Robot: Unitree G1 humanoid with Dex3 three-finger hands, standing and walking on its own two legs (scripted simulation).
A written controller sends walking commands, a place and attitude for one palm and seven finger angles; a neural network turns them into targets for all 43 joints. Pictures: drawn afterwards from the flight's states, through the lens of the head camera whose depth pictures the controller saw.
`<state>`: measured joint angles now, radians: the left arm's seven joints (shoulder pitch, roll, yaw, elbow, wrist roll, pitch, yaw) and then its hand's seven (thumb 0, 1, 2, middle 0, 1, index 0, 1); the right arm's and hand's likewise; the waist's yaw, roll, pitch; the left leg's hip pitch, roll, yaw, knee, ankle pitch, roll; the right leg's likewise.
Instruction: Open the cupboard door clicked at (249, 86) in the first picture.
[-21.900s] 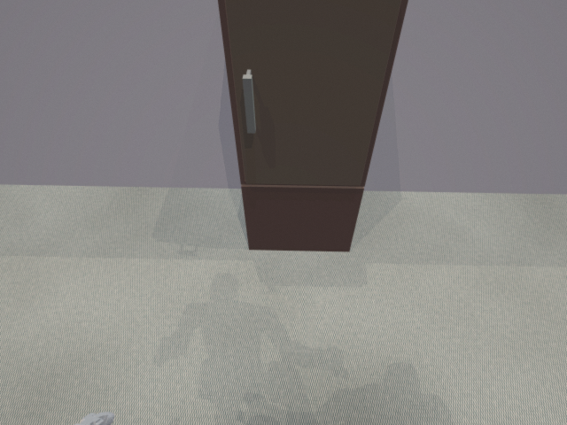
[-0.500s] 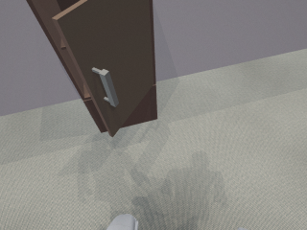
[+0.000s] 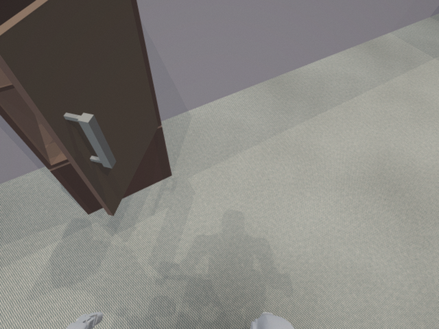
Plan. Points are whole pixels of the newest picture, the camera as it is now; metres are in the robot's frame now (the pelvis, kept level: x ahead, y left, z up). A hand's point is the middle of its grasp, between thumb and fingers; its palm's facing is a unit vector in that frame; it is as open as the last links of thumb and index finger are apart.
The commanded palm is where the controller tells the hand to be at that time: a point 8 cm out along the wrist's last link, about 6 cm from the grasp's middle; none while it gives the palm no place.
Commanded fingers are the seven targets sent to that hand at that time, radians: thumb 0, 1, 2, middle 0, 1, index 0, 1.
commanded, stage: walk to a spot facing it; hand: left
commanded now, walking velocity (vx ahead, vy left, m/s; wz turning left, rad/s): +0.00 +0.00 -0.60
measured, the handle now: (91, 141) +0.47 +0.34 -0.01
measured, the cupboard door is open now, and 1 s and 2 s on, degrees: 45 45 45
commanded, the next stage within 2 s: none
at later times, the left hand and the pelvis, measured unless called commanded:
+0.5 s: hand (161, 299) +0.18 +0.14 -0.16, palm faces -0.33 -0.92 -0.19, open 7.4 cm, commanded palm none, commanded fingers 0.00 0.90 0.90 -0.20 -0.30 -0.20 -0.30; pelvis +0.01 -0.02 +0.00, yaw -19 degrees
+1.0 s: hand (199, 254) +0.29 +0.07 -0.18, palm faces -0.57 -0.80 -0.18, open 7.4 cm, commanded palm none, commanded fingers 0.00 0.90 0.90 -0.20 -0.30 -0.20 -0.30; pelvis +0.15 -0.08 -0.01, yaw -38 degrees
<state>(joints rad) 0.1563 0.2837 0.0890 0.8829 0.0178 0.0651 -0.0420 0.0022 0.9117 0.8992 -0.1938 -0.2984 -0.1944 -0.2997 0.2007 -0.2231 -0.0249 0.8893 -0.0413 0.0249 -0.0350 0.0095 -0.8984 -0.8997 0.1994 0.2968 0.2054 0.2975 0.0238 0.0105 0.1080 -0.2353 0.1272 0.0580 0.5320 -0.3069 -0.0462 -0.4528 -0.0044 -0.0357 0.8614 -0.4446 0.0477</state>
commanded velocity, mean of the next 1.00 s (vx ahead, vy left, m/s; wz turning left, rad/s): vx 0.22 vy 0.00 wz -0.55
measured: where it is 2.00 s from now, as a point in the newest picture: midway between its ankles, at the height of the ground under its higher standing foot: (315, 271)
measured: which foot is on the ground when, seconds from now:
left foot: down 0.00-0.06, up 0.08-0.28, down 0.30-0.56, up 0.58-0.86, down 0.88-1.00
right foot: up 0.00-0.06, down 0.08-0.30, up 0.32-0.54, down 0.56-0.88, up 0.90-1.00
